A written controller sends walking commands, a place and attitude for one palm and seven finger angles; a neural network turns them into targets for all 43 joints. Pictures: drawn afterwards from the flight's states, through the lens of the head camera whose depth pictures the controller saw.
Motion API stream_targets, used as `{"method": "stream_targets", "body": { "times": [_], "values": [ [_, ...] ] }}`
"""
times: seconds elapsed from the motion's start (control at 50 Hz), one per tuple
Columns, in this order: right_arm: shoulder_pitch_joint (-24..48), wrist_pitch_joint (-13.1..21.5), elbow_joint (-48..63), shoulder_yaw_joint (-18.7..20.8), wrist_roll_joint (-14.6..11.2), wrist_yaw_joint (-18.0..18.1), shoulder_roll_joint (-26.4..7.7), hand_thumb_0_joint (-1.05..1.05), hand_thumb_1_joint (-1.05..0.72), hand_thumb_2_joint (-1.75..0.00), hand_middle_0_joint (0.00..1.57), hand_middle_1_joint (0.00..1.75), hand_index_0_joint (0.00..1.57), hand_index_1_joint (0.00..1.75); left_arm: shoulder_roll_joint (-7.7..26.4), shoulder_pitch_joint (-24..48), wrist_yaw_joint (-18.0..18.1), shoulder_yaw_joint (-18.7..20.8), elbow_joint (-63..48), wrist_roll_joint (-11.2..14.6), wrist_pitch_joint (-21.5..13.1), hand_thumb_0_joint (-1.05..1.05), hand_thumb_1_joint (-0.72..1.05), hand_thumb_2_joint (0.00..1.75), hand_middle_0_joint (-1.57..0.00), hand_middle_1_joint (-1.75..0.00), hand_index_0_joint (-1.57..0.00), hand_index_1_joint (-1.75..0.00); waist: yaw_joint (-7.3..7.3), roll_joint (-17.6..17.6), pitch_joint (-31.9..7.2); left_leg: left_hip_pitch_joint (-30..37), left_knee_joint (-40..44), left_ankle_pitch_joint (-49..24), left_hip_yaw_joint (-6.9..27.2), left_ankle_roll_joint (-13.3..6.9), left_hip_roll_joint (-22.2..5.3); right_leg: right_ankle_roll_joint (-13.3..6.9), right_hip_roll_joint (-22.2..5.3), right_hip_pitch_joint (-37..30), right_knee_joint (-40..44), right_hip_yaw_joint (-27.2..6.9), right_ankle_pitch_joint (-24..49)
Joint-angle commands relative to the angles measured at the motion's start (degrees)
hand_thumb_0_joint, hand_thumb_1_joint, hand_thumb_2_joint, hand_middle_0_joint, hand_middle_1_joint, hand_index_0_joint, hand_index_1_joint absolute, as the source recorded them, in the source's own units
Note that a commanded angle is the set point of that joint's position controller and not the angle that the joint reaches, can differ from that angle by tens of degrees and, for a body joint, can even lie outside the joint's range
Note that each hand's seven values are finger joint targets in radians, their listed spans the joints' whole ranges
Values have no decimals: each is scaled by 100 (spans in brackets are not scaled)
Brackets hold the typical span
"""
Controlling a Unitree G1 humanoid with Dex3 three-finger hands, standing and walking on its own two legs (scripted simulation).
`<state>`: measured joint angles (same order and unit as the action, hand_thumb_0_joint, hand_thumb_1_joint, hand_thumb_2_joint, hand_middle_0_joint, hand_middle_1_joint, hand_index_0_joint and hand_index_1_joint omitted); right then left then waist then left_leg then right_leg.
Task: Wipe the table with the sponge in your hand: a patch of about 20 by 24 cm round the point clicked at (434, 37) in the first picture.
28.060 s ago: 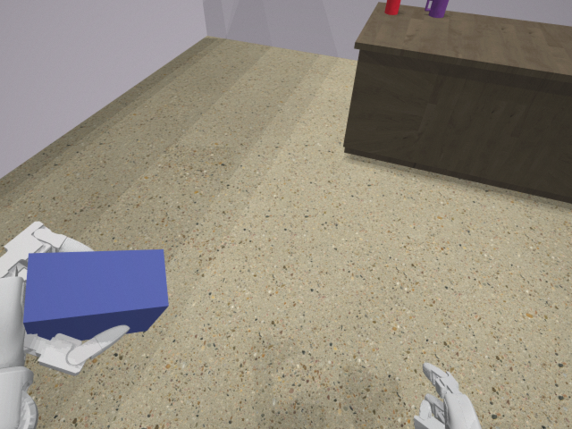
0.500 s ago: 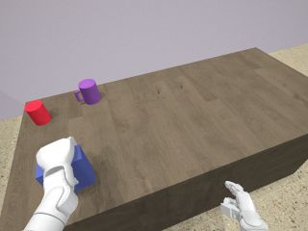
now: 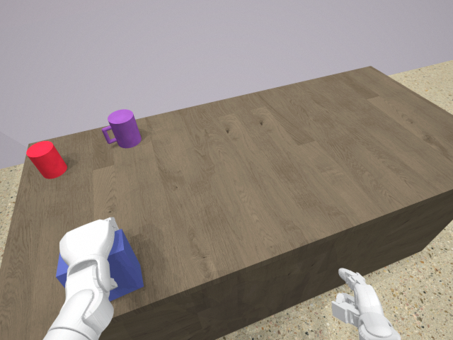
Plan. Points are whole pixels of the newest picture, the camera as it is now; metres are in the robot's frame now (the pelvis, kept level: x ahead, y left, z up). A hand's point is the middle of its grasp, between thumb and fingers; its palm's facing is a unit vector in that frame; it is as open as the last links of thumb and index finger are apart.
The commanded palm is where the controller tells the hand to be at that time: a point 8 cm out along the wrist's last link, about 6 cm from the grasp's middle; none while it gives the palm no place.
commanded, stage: lower the sponge onto the table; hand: left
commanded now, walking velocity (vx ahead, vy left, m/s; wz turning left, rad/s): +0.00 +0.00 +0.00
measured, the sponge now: (107, 275) +0.23 +0.29 -0.06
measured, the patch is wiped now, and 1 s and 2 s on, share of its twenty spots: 0.00 0.10 0.40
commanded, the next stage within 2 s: wipe forward along the first lane in 0.24 s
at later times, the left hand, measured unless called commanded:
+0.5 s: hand (99, 253) +0.25 +0.30 -0.01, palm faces -0.11 -0.07 -0.99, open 10.2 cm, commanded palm +0.24 +0.29 +0.04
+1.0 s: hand (103, 225) +0.32 +0.32 -0.02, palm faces -0.12 -0.02 -0.99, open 10.2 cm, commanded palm +0.30 +0.32 +0.02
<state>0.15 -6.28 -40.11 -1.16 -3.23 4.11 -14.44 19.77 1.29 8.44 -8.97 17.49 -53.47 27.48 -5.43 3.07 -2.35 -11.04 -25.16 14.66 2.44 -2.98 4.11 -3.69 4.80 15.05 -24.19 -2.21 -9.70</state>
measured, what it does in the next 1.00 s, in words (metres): stands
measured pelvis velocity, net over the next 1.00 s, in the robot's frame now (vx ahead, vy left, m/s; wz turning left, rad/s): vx -0.01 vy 0.01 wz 0.00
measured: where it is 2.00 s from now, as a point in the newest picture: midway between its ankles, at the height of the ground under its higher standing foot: outside the picture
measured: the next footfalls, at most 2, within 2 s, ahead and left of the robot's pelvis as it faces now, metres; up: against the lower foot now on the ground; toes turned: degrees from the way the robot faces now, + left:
none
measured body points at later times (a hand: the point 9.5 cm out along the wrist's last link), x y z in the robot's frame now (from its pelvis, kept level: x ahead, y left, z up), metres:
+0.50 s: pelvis -0.01 +0.00 +0.00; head -0.01 -0.02 +0.45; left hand +0.25 +0.30 +0.04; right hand +0.20 -0.23 -0.10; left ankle -0.02 +0.09 -0.74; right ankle +0.03 -0.08 -0.74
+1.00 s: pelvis -0.01 +0.01 -0.01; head +0.02 +0.00 +0.44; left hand +0.32 +0.32 +0.04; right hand +0.15 -0.24 -0.13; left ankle -0.02 +0.09 -0.74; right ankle +0.03 -0.08 -0.74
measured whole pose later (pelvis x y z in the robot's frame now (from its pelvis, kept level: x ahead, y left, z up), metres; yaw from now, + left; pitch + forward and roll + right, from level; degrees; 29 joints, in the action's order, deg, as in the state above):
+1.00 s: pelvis -0.01 +0.01 -0.01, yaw +0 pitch +9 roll -1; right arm -7.4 -5.9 -41.8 0.7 -4.0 4.7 -14.3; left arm 23.1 20.3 18.2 -2.6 44.3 -57.4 15.7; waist -1.6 2.1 -6.3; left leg -25.3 -33.5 17.0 2.0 -3.5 4.5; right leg -2.8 4.7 28.4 -30.6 -2.0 -11.1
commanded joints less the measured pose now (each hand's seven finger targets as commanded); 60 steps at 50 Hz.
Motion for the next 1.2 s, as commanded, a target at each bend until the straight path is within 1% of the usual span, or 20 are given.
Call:
{"method": "stream_targets", "body": {
  "times": [0.0,0.02,0.04,0.12,0.14,0.2,0.28,0.3,0.42,0.48,0.54,0.6,0.72,0.84,0.88,0.92,0.98,1.02,1.06,1.18],
  "values": [
    [863,439,874,218,132,121,-550,0,-90,-90,20,30,20,30,1340,2004,444,712,-1490,-545,-987,0,10,130,-120,-160,-120,-160,54,149,-1626,-60,183,-1107,406,66,-66,-240,-299,-1040,98,-767,986],
    [834,474,851,245,146,129,-579,0,-90,-90,20,30,20,30,1622,2105,585,996,-1606,-604,-1130,0,10,130,-120,-160,-120,-160,0,382,-1572,-97,196,-1029,444,95,-87,-278,-258,-961,100,-860,847],
    [795,496,843,256,153,119,-515,0,-90,-90,20,30,20,30,1346,2097,716,823,-1487,-670,-1214,0,10,130,-120,-160,-120,-160,42,389,-1502,-138,196,-996,423,113,-108,-262,-258,-863,87,-748,714],
    [841,496,804,306,47,53,-590,0,-90,-90,20,30,20,30,1370,1628,1101,1106,-946,-524,-1023,0,10,130,-120,-160,-120,-160,-51,-16,-1297,-426,283,-843,429,198,-109,-279,-263,-788,126,-883,634],
    [861,472,829,294,11,51,-560,0,-90,-90,20,30,20,30,1070,1577,1113,872,-721,-436,-872,0,10,130,-120,-160,-120,-160,-5,-205,-1214,-521,305,-757,373,182,-118,-236,-296,-793,145,-770,572],
    [974,403,821,287,-57,26,-627,0,-90,-90,20,30,20,30,938,1263,1060,766,-315,-240,-431,0,10,130,-120,-160,-120,-160,-18,-617,-1162,-608,313,-750,312,179,-112,-174,-356,-865,193,-783,685],
    [975,330,907,274,-59,34,-674,0,-90,-90,20,30,20,30,996,1256,794,657,-383,-222,-210,0,10,130,-120,-160,-120,-160,44,-587,-1319,-585,224,-843,312,109,-65,-161,-378,-990,119,-805,971],
    [957,332,935,264,-48,47,-667,0,-90,-90,20,30,20,30,937,1318,733,556,-429,-253,-238,0,10,130,-120,-160,-120,-160,70,-456,-1342,-577,206,-829,302,95,-49,-163,-383,-971,112,-814,979],
    [620,418,742,303,41,194,-657,0,-90,-90,20,30,20,30,1753,2480,871,1134,-409,-539,-1002,0,10,130,-120,-160,-120,-160,219,-37,-1303,-667,103,-422,336,32,-55,-193,-311,-607,122,-871,355],
    [474,467,691,340,11,187,-609,0,-90,-90,20,30,20,30,1363,2527,968,851,56,-603,-1166,0,10,130,-120,-160,-120,-160,245,55,-1283,-730,86,-319,333,101,-100,-202,-310,-316,62,-692,49],
    [405,459,704,384,-44,158,-644,0,-90,-90,20,30,20,30,1246,2381,1040,839,371,-464,-1136,0,10,130,-120,-160,-120,-160,214,-2,-1389,-772,56,-407,328,146,-136,-207,-297,-281,10,-601,107],
    [353,446,718,392,-70,136,-690,0,-90,-90,20,30,20,30,1148,2308,1060,802,770,-352,-1052,0,10,130,-120,-160,-120,-160,253,-465,-1436,-926,4,-462,339,152,-153,-161,-313,-270,-32,-578,303],
    [160,401,634,394,-44,156,-767,0,-90,-90,20,30,20,30,1776,3049,1184,1182,1153,-555,-1130,0,10,130,-120,-160,-120,-160,304,-276,-1620,-1115,-117,-484,324,121,-144,-161,-321,-207,-184,-622,361],
    [-53,348,632,402,-78,119,-765,0,-90,-90,20,30,20,30,1471,3205,1166,861,1689,-542,-1091,0,10,130,-120,-160,-120,-160,384,-149,-1728,-1190,-264,-634,296,168,-179,-149,-332,-30,-314,-434,526],
    [-140,331,629,407,-90,103,-778,0,-90,-90,20,30,20,30,1385,3216,1138,786,1950,-517,-1066,0,10,130,-120,-160,-120,-160,438,-348,-1662,-1269,-311,-631,308,157,-191,-133,-322,71,-317,-414,541],
    [-197,299,576,416,-90,107,-845,0,-90,-90,20,30,20,30,1821,3254,1155,1185,2105,-495,-1099,0,10,130,-120,-160,-120,-160,413,-421,-1753,-1400,-358,-609,314,139,-185,-139,-314,9,-361,-496,609],
    [-343,290,598,408,-75,115,-833,0,-90,-90,20,30,20,30,1698,3525,1143,977,2347,-545,-1194,0,10,130,-120,-160,-120,-160,531,-599,-1685,-1609,-433,-493,271,86,-183,-83,-349,88,-397,-457,635],
    [-392,265,554,422,-71,109,-878,0,-90,-90,20,30,20,30,2075,3561,1173,1309,2465,-596,-1265,0,10,130,-120,-160,-120,-160,470,-503,-1775,-1672,-482,-567,282,96,-177,-112,-341,53,-462,-522,727],
    [-517,264,556,425,-77,100,-841,0,-90,-90,20,30,20,30,1739,3746,1156,946,2656,-663,-1305,0,10,130,-120,-160,-120,-160,580,-467,-1703,-1685,-529,-535,272,100,-188,-98,-333,282,-494,-405,623],
    [-789,235,528,437,-72,56,-901,0,-90,-90,20,30,20,30,1954,4009,1134,1033,3239,-692,-1474,0,10,130,-120,-160,-120,-160,627,-431,-1782,-1922,-704,-433,241,84,-215,-88,-325,543,-593,-344,484]
  ]
}}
